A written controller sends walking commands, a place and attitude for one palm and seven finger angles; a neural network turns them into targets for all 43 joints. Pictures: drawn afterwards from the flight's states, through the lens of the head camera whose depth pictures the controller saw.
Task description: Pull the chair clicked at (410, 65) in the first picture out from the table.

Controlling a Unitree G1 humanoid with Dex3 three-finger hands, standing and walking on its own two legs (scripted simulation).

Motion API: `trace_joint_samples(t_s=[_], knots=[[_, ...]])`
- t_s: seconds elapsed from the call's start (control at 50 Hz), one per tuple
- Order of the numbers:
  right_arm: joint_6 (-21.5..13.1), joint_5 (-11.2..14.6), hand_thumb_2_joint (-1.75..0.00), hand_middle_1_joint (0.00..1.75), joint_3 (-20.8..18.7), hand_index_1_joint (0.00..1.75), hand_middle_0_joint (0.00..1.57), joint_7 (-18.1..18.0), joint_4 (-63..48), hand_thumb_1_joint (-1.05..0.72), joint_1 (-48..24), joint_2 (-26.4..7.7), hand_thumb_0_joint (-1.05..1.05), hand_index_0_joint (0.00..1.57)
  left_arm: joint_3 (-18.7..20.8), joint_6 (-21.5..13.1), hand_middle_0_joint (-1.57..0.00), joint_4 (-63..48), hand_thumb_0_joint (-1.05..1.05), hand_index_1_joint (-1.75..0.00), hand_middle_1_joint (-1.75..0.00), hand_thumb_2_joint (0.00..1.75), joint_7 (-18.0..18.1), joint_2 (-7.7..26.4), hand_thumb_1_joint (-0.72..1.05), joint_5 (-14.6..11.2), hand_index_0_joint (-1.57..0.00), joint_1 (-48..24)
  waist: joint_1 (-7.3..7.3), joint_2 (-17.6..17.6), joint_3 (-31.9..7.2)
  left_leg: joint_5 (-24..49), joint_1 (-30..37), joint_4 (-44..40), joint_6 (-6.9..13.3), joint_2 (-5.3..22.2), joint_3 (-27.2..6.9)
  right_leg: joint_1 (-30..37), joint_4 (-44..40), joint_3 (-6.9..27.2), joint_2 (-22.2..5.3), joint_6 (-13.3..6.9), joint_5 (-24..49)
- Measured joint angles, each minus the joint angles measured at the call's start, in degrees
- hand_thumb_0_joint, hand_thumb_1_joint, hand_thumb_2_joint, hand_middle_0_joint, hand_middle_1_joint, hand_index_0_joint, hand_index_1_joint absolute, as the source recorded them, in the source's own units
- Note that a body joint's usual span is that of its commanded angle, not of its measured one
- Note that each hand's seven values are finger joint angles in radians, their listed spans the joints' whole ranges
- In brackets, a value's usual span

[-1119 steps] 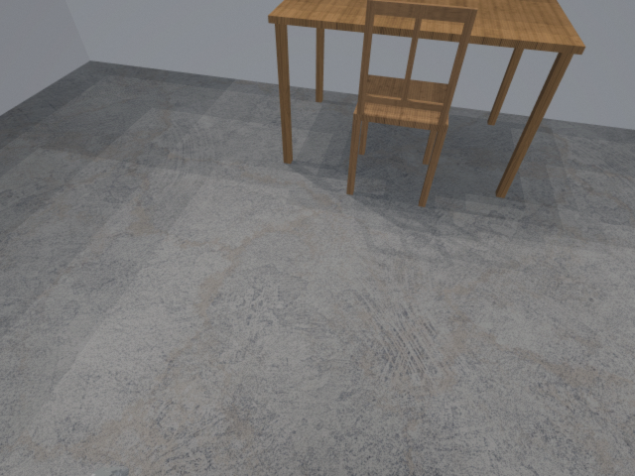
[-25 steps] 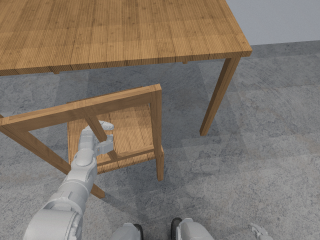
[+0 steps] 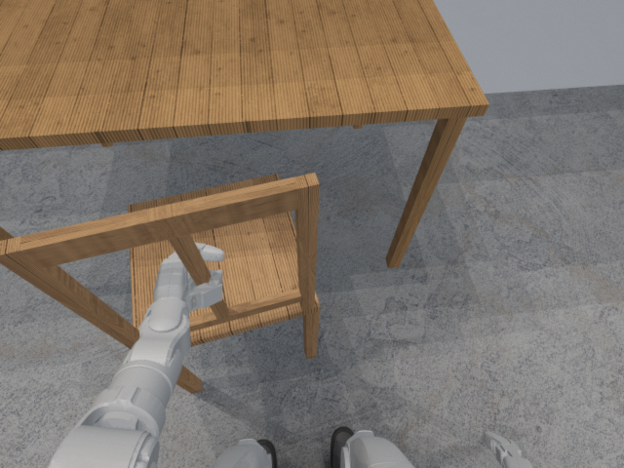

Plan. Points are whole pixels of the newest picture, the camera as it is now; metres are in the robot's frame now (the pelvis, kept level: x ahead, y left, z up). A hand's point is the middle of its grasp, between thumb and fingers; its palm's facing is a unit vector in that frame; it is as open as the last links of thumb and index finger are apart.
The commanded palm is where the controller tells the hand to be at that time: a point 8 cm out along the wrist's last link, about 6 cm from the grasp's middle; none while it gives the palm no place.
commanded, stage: stop walking, hand still on the chair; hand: left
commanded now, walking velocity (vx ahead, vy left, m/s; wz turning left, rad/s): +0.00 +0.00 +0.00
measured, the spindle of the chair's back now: (204, 280) +0.39 +0.16 -0.09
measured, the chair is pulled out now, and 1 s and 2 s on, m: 0.14 0.16 0.16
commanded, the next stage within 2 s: open the thumb and straighten the fingers in 0.88 s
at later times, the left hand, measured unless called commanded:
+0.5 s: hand (216, 296) +0.35 +0.14 -0.06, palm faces +0.06 -0.99 -0.14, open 5.5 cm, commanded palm +0.33 +0.19 -0.04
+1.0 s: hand (215, 296) +0.35 +0.14 -0.06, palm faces +0.05 -0.99 -0.14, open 5.5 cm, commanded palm +0.32 +0.19 -0.04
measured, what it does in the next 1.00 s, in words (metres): shifts its weight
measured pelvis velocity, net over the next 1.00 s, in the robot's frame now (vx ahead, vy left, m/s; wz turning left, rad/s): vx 0.10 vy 0.01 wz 0.02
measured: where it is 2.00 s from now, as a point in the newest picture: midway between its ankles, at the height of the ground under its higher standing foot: outside the picture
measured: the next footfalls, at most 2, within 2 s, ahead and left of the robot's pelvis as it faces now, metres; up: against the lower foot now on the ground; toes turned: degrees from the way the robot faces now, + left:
none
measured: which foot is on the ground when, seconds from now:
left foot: down 0.00-1.00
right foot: down 0.00-1.00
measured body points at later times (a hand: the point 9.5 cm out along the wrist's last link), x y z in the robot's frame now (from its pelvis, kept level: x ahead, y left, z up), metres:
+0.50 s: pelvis +0.07 +0.00 +0.02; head +0.09 -0.01 +0.47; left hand +0.34 +0.19 -0.04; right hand +0.22 -0.25 -0.09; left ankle +0.06 +0.13 -0.72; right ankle +0.08 -0.09 -0.72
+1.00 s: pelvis +0.10 +0.01 +0.02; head +0.11 -0.01 +0.47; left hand +0.34 +0.19 -0.04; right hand +0.23 -0.23 -0.10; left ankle +0.06 +0.13 -0.72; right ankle +0.08 -0.09 -0.72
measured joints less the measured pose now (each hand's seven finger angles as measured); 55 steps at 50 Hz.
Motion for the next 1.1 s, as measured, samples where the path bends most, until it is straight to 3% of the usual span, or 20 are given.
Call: trace_joint_samples(t_s=[0.3,0.66,1.0,1.1], knots=[[-1.36,-0.97,-0.9,0.3,0.49,0.3,0.2,-0.1,0.45,-0.9,0.32,0.0,0.01,0.21,-3.25,1.48,-0.23,-2.94,0.08,-1.45,-1.11,0.75,-0.94,-4.18,0.68,0.52,-0.49,10.41,2.44,0.99,-2.59,-2.0,10.96,-5.25,-0.21,-0.1,-0.44,10.98,-4.85,-0.33,0.19,-0.02,-2.38],[-1.55,-1.88,-0.9,0.3,0.34,0.3,0.2,0.7,-0.15,-0.9,-1.28,0.02,0.01,0.21,-5.88,2.76,-0.22,-7.96,0.1,-1.45,-1.12,0.76,-2.08,-6.0,0.67,1.06,-0.49,19.16,3.8,2.31,-4.79,-3.89,18.45,-9.47,-0.14,-0.43,-0.65,18.28,-8.32,-0.47,0.05,0.34,-4.81],[-1.44,-2.24,-0.9,0.3,0.59,0.3,0.2,1.16,0.95,-0.9,-0.25,0.34,0.01,0.21,-6.38,3.61,-0.21,-11.18,0.1,-1.45,-1.12,0.76,-2.2,-6.13,0.67,1.21,-0.49,21.71,3.58,2.4,-4.37,-4.37,19.96,-10.05,0.07,-0.78,-0.55,19.48,-8.23,-0.37,-0.28,0.57,-5.63],[-2.73,-1.14,-0.9,0.3,-1.17,0.3,0.2,5.56,-0.88,-0.9,0.51,0.0,0.01,0.21,-4.4,8.29,-0.26,-18.2,0.08,-1.45,-1.2,0.75,-4.39,-4.8,0.6,2.38,-0.49,23.15,2.68,1.09,-7.81,-6.22,12.0,-4.04,0.34,-1.23,-0.8,11.25,-1.36,-0.65,-1.02,0.42,-8.1]])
